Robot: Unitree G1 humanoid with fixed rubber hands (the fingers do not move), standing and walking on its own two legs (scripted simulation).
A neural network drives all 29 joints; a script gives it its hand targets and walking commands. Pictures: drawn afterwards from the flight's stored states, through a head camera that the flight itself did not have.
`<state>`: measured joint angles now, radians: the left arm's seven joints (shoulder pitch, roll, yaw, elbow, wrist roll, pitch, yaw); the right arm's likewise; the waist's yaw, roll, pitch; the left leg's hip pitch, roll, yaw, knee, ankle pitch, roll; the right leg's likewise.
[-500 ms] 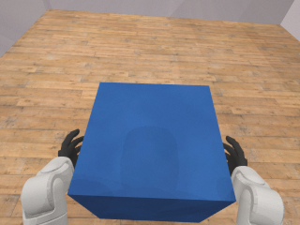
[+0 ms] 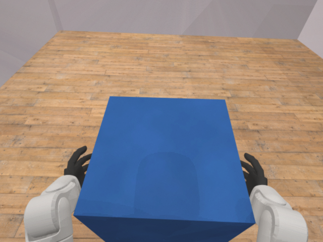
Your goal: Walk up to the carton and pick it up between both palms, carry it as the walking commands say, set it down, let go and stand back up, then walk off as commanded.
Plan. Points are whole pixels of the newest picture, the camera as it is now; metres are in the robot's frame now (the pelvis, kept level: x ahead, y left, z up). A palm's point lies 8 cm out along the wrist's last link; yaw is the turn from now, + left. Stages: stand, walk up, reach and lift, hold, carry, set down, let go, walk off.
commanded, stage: carry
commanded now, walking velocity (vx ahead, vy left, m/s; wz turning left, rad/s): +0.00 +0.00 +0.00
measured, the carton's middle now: (164, 174) +0.29 +0.00 +0.03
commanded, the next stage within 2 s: hold in 1.92 s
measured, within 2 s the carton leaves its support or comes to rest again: neither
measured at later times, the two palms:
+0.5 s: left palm (83, 176) +0.24 +0.18 +0.09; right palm (258, 186) +0.23 -0.20 +0.09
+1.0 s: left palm (83, 176) +0.24 +0.18 +0.09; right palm (258, 185) +0.23 -0.20 +0.10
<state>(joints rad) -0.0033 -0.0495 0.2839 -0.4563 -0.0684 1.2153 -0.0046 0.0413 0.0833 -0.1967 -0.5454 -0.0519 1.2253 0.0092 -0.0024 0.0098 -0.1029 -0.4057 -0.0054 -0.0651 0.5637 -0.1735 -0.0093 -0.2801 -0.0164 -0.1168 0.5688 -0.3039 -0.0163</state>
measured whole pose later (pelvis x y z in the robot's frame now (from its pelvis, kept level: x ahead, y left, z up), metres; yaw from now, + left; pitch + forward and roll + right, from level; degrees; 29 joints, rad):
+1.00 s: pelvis +0.01 -0.01 +0.00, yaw +0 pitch +2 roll +0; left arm 0.00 -0.05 0.28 -0.45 -0.07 1.20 -0.01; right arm 0.04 0.08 -0.19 -0.54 -0.05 1.21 0.00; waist 0.00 0.00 -0.10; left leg -0.39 0.00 -0.06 0.53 -0.17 -0.02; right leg -0.28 -0.02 -0.12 0.57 -0.32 -0.03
